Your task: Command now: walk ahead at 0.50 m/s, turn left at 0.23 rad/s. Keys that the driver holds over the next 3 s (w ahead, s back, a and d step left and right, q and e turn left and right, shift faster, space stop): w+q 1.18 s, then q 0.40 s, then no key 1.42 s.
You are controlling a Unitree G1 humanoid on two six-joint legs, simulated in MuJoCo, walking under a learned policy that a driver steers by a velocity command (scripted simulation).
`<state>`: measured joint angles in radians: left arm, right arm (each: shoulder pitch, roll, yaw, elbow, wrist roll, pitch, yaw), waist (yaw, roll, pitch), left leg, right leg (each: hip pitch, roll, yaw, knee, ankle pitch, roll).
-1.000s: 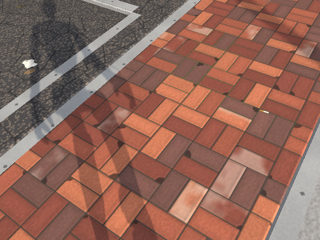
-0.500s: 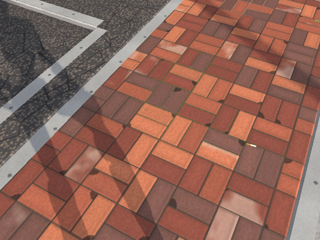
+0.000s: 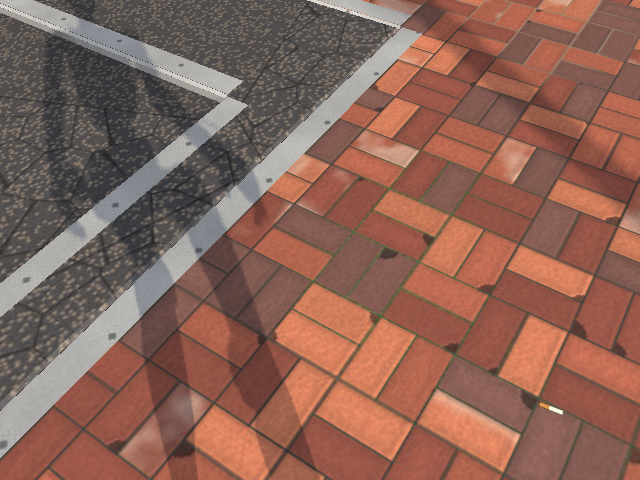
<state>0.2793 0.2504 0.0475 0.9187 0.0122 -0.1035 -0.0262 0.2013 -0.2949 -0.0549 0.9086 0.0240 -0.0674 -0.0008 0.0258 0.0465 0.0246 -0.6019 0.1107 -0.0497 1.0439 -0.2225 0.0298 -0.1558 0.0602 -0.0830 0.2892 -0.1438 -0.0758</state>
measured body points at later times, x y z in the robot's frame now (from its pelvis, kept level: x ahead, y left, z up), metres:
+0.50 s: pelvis +0.28 +0.08 -0.01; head +0.31 +0.10 +0.44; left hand +0.34 +0.38 -0.12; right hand +0.45 -0.16 -0.12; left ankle +0.30 +0.15 -0.75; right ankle +0.29 -0.09 -0.66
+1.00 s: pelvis +0.56 +0.11 -0.01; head +0.59 +0.12 +0.44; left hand +0.51 +0.40 -0.11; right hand +0.81 -0.07 -0.12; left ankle +0.47 +0.22 -0.66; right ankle +0.63 +0.03 -0.75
